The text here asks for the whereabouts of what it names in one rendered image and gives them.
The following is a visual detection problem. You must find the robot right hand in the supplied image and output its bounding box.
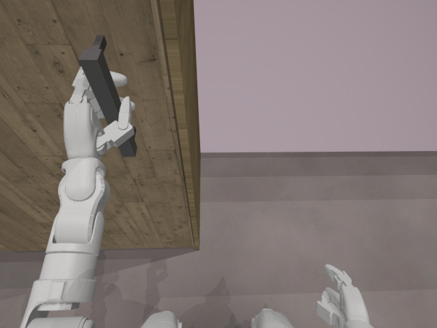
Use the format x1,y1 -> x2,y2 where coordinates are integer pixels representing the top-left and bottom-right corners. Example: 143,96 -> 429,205
317,264 -> 370,328

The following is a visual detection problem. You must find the robot right thigh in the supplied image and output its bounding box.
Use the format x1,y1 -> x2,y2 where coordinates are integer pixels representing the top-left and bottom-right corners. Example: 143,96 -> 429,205
251,310 -> 294,328

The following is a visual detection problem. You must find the handle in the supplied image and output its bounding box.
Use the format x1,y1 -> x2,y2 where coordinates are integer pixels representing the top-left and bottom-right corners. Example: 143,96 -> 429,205
79,36 -> 137,157

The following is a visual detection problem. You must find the left robot forearm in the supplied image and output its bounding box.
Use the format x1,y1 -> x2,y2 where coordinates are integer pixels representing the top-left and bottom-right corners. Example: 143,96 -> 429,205
20,157 -> 110,328

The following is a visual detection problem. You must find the robot left thigh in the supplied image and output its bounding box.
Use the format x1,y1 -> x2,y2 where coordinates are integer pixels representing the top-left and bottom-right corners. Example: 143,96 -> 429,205
141,312 -> 182,328

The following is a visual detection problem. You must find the wardrobe door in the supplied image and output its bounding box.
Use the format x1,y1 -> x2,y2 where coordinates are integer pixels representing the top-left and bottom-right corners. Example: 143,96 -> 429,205
0,0 -> 195,251

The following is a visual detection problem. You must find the robot left hand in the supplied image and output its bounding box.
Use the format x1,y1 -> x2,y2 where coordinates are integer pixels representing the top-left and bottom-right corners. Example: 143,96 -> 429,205
64,67 -> 136,161

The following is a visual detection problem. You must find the robot thigh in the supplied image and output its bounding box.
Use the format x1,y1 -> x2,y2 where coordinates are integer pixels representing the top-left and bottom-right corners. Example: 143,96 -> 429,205
251,310 -> 294,328
141,312 -> 182,328

